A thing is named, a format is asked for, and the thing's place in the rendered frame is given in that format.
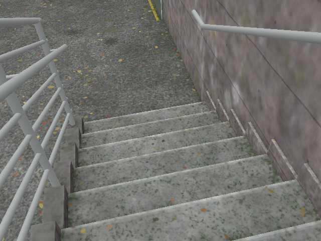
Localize stairs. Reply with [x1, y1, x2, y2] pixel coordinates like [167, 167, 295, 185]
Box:
[61, 101, 321, 241]

